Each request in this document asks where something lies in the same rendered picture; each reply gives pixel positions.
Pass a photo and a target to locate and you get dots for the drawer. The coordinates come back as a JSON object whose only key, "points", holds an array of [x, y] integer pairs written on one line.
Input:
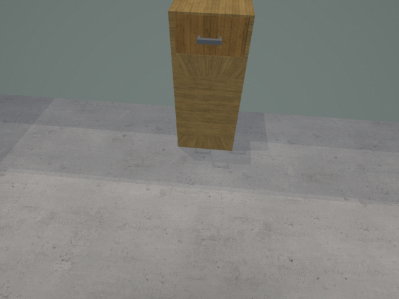
{"points": [[231, 29]]}

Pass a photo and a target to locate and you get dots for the cabinet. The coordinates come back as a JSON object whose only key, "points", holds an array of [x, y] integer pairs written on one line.
{"points": [[208, 88]]}

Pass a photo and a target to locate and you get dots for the handle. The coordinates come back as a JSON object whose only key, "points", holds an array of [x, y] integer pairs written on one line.
{"points": [[208, 41]]}

